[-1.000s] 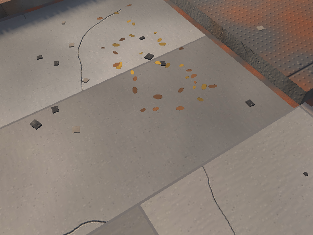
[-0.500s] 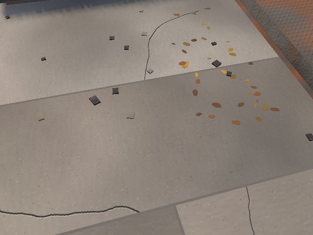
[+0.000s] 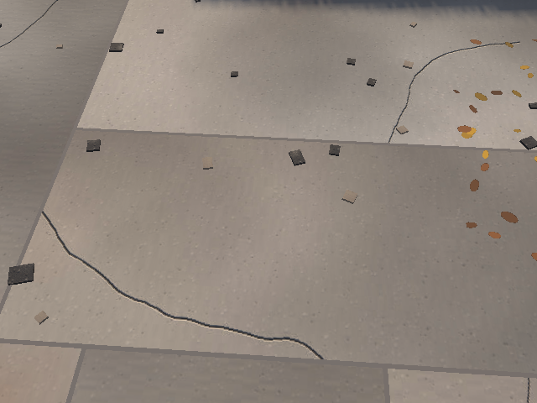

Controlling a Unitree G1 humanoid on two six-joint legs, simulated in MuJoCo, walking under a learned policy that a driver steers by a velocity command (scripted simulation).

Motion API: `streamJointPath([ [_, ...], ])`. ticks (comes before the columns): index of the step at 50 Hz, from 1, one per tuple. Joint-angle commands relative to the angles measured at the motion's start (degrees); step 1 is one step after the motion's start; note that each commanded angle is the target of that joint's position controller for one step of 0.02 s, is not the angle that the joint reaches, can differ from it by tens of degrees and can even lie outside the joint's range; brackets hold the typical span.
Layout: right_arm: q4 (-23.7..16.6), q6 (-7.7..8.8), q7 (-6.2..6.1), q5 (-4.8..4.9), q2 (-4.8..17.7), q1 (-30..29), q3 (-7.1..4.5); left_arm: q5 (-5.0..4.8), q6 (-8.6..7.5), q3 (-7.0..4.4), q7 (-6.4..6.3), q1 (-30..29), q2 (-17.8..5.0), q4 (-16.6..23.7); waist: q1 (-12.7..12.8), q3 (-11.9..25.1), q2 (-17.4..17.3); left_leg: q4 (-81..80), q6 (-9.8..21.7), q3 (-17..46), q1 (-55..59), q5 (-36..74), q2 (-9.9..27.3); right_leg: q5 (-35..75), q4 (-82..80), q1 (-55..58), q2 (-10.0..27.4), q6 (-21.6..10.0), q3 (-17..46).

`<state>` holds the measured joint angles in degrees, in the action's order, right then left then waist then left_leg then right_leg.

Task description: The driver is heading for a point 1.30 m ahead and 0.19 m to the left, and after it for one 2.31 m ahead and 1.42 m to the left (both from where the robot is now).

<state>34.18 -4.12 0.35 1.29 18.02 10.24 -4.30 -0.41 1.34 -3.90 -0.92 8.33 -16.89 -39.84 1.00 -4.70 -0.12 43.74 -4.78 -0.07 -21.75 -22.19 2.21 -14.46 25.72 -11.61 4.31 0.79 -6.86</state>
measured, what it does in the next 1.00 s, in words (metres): walks ahead: left foot, then right foot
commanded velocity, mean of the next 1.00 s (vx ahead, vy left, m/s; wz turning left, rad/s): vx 0.32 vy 0.00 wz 0.28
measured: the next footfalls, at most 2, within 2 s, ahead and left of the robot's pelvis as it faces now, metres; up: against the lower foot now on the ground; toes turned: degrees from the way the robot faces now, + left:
left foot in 0.06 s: +0.04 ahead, +0.13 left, +0.00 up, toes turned +3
right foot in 0.56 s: +0.22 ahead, -0.07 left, +0.00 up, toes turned +14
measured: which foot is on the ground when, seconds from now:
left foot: up 0.00-0.04, down 0.06-0.58, up 0.60-1.00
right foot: down 0.00-0.06, up 0.08-0.54, down 0.56-1.00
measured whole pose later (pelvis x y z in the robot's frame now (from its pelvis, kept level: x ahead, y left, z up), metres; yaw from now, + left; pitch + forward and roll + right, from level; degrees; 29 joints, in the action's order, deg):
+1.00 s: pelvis +0.31 +0.07 -0.01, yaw +14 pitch +2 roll -1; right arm 35.6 5.1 3.2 0.9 14.9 1.2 -1.0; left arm -1.3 -3.2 -2.1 -0.1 26.1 -17.0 -47.7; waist 6.3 -2.6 -1.7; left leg 29.9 1.2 0.2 -33.3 0.3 1.4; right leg -21.1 12.1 6.6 -1.3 -1.2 0.0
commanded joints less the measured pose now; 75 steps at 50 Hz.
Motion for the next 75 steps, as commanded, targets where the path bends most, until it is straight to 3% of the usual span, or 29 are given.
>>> streamJointPath([
  [1, -4.2, 0.53, 0.56, 0.03, 5.7, 1.8, -2.07, -1.62, -0.86, -3.42, 0.14, -2.1, -11.7, 3.2, -1.5, 8.4, 9.7, -13.6, 3.4, -3.9, 5.8, 7.9, -1.9, 23.1, -0.9, 6.0, 13.0, -10.3, 6.9],
  [2, -3.4, 0.52, 0.28, -0.12, 6.9, 4.2, -2.74, -1.85, -1.11, -2.97, 0.24, -0.2, -10.0, 2.2, -2.4, 9.0, 7.4, -19.4, 5.4, -3.1, 12.3, 13.6, -3.0, 18.3, 3.8, 2.3, 11.2, -7.0, 4.4],
  [3, -3.3, 0.74, -0.41, -0.01, 11.4, 6.7, -4.17, -0.27, -1.34, -2.16, 0.51, 2.4, -7.2, 1.8, -2.4, 10.1, -3.5, -22.4, 8.6, 7.4, 22.5, 30.0, 3.3, 5.1, 15.8, -8.0, 6.7, -1.7, -0.8],
  [4, -5.1, 1.45, -0.99, -1.05, 18.1, 6.1, -5.11, 2.66, -1.47, -0.66, 0.44, -0.1, -4.0, 5.6, -1.3, 9.8, -19.4, -21.9, 20.3, 29.8, 26.1, 45.3, 18.8, -23.7, 31.0, -25.2, -2.2, 3.5, -1.2],
  [5, -5.1, 3.01, -0.25, -2.78, 14.5, 7.4, -4.23, 1.53, -1.46, -1.65, -0.26, -5.3, -7.0, 6.2, -6.1, 13.0, -11.8, -23.4, 25.8, 30.8, 22.4, 41.6, 20.2, -25.8, 40.8, -26.0, -3.1, 3.4, 8.4],
  [6, -4.3, 4.04, -0.12, -2.71, 12.7, 5.3, -3.36, 0.29, -1.18, -2.08, -0.44, -5.5, -8.2, 6.1, -4.3, 10.5, -9.5, -23.9, 23.4, 25.4, 20.0, 36.8, 17.1, -21.3, 43.2, -26.4, -2.0, 2.5, 10.1],
  [7, -3.4, 4.48, -0.4, -1.16, 11.1, 4.0, -3.18, 0.26, -1.2, -2.47, -0.48, -3.5, -8.7, 5.1, -2.8, 9.8, -7.1, -25.1, 20.0, 22.5, 19.6, 22.3, 13.3, -15.5, 41.1, -26.9, -0.8, 1.8, 10.6],
  [8, -3.1, 4.48, -0.64, 0.15, 9.4, 3.2, -2.56, 0.56, -1.4, -2.8, -0.41, -3.2, -9.4, 4.7, -2.5, 8.6, -6.7, -26.9, 18.2, 22.4, 19.3, 9.4, 11.4, -11.0, 38.2, -28.0, -0.2, 1.4, 10.7],
  [10, -3.4, 4.67, -1.06, -0.28, 8.5, 2.7, -1.66, 0.33, -2.16, -2.79, 0.32, -3.3, -8.8, 4.6, -2.2, 6.7, -8.9, -30.9, 17.8, 23.7, 16.5, -5.0, 9.2, -3.7, 36.1, -27.0, -1.4, 1.5, 10.0],
  [13, -2.9, 5.55, -1.54, -1.12, 8.5, 3.7, -1.45, 0.02, -3.74, -2.46, 0.93, -4.1, -7.9, 4.2, -2.5, 5.3, -8.5, -32.8, 17.6, 23.3, 17.3, -4.4, 8.4, 1.1, 26.8, -26.5, -2.4, 1.8, 9.7],
  [23, 1.7, 6.76, -0.3, -0.35, 10.1, 8.2, -1.25, -1.02, -6.85, -0.75, 2.81, -7.8, -6.3, 5.2, -5.7, 1.5, -7.4, -31.1, 18.0, 23.5, 12.4, -2.3, 9.4, 2.4, 6.7, -15.7, -3.0, 0.0, 8.4],
  [28, 2.2, 6.55, 0.03, -0.81, 5.5, 6.9, 0.43, -0.43, -7.92, -1.54, 2.12, 5.7, -8.1, 2.1, 2.1, 6.2, -4.9, -18.3, 13.3, 19.6, 4.5, 6.3, 4.0, 3.5, -0.1, 6.9, -1.4, -4.3, 9.8],
  [29, 0.6, 7.11, -0.09, -0.99, 1.7, 7.1, 1.61, 0.41, -8.02, -2.6, 1.66, 12.1, -13.0, 1.4, 3.6, 11.0, 5.7, -1.3, 9.3, 11.4, -5.3, 4.0, -2.5, -2.8, -4.0, 18.7, 8.5, -9.2, 23.8],
  [30, -1.1, 8.04, -0.76, -0.08, 3.4, 6.9, 1.3, 0.43, -7.68, -3.73, 2.32, 17.2, -15.9, -0.6, 4.6, 12.1, 16.3, 14.5, 6.1, 7.1, -18.4, -10.1, -6.7, -15.8, -11.6, 24.1, 17.0, -16.5, 44.8],
  [31, -0.4, 8.43, -0.84, 0.73, 7.6, 6.0, 0.07, -0.34, -7.66, -2.36, 2.55, 15.9, -11.5, -0.7, 4.0, 6.9, 10.4, 21.3, 6.1, 9.4, -24.6, -9.3, -3.9, -22.6, -13.0, 21.7, 17.5, -16.7, 45.8],
  [35, 0.1, 8.99, 0.21, -0.63, 5.3, 2.2, 0.21, 0.76, -6.97, -0.33, 1.88, 10.0, -6.7, 0.8, 1.2, 1.3, 5.7, 19.0, 5.8, 5.4, -23.4, 6.0, 2.5, -4.1, -15.6, 12.2, 9.7, -13.1, 28.2],
  [42, -1.7, 9.51, 1.12, -1.05, 0.2, -6.5, 2.15, -0.31, -6.34, -0.33, 0.92, 13.0, -8.6, -1.8, 3.0, 0.8, 4.8, -2.3, 2.9, 0.4, -17.0, 21.1, 1.6, 18.9, -17.5, 7.6, 5.2, -12.0, 13.7],
  [48, -3.4, 10.25, 3.0, -0.12, 1.7, -13.4, 1.78, -1.13, -5.16, -0.65, 0.55, 17.3, -10.1, -5.0, 3.2, -0.7, 4.9, -14.0, 6.0, 0.5, -12.1, 24.2, -0.6, 23.3, -15.6, 13.2, 9.4, -10.6, 13.3],
  [50, -2.8, 10.13, 2.93, -0.34, 3.8, -10.3, 0.85, -1.01, -4.58, -1.03, 0.3, 16.8, -11.3, -5.3, 0.5, 2.4, 6.0, -14.7, 8.1, -0.7, -6.3, 19.9, -2.4, 37.6, -10.0, 16.4, 9.8, -9.4, 12.5],
  [52, 1.0, 9.63, 1.86, -0.46, 7.9, 4.1, -1.38, -0.53, -3.86, -0.65, -0.08, 15.7, -11.0, -4.8, -7.4, 12.3, 5.6, -15.9, 11.6, -1.8, 15.3, 21.1, -3.3, 47.8, 8.3, 11.1, 6.2, -6.9, 9.2],
  [53, 2.8, 9.03, 0.99, -1.06, 12.1, 14.5, -2.41, 1.36, -4.01, 0.74, -0.3, 16.7, -7.5, -3.0, -10.3, 21.7, -2.4, -12.7, 15.3, 11.9, 33.9, 22.1, 8.9, 27.3, 27.1, -1.8, 2.7, -5.2, 7.6],
  [54, 3.7, 9.14, 1.59, -1.25, 14.3, 14.9, -2.59, 0.27, -5.01, 2.69, 0.39, 25.0, -0.5, -2.5, -4.4, 29.5, -17.6, -20.1, 24.2, 40.2, 48.2, 6.5, 20.6, -17.7, 44.5, -21.5, -7.8, -2.5, 11.2],
  [55, 3.4, 9.16, 1.51, -0.55, 7.9, 13.5, -1.2, -1.22, -5.97, 1.23, 0.8, 18.9, -7.6, -2.9, -7.4, 23.9, -10.6, -25.0, 21.7, 40.8, 43.9, 0.1, 18.3, -17.9, 48.9, -27.5, -4.9, -3.0, 15.8],
  [56, 3.3, 9.12, 1.26, -0.48, 6.4, 9.5, -0.58, -2.42, -6.58, 0.51, 1.13, 12.7, -9.5, -0.9, -6.7, 14.9, -7.8, -26.3, 19.7, 31.5, 35.9, 3.5, 16.5, -12.6, 48.2, -30.2, -2.3, -3.4, 13.7],
  [58, 3.2, 9.22, 1.42, -1.32, 5.0, 4.1, -0.13, -0.88, -6.96, 0.55, 0.91, 8.8, -8.2, -0.4, -3.3, 7.3, -1.4, -29.2, 18.7, 21.4, 22.0, 17.2, 12.2, -4.8, 42.9, -27.0, 1.7, -2.4, 11.7],
  [59, 3.2, 9.5, 1.42, -2.01, 4.3, 3.0, 0.08, -0.72, -6.55, 0.56, 1.11, 10.3, -7.5, -0.7, -1.3, 7.2, -3.3, -30.9, 18.8, 19.1, 18.2, 20.1, 11.1, -2.8, 41.8, -23.7, 3.0, -2.0, 12.1],
  [62, 4.8, 10.59, 1.47, -1.09, 4.5, 2.4, -0.12, -0.3, -5.03, 1.09, 0.98, 11.3, -4.9, -1.1, 0.7, 5.4, -3.7, -35.1, 20.0, 13.7, 11.9, 23.1, 9.9, -1.0, 37.3, -21.8, 4.1, 0.0, 10.9],
  [68, 7.9, 10.18, 0.42, -0.77, 7.2, 5.9, -0.57, 0.22, -5.85, 2.01, 1.5, -1.7, -2.9, 2.6, -3.2, 1.1, -2.2, -37.3, 17.5, 5.4, 11.4, 24.1, 6.6, 17.6, 15.2, -23.0, 2.7, 1.0, 8.6],
  [75, 12.1, 8.12, -0.16, 0.1, 9.4, 11.8, -1.18, -0.38, -6.76, 1.45, 3.41, -9.2, -4.8, 6.0, -4.7, 0.7, -3.0, -31.5, 15.2, 7.1, 24.0, 26.6, 12.0, 14.0, 4.3, -22.9, 0.0, -2.5, 8.6],
])
Keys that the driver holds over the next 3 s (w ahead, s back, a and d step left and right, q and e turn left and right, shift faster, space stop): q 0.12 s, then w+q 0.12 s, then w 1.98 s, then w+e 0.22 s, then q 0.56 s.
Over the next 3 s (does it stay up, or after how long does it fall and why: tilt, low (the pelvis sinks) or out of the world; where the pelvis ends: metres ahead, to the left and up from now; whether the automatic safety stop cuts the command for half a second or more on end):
stays up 1.25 0.28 0.00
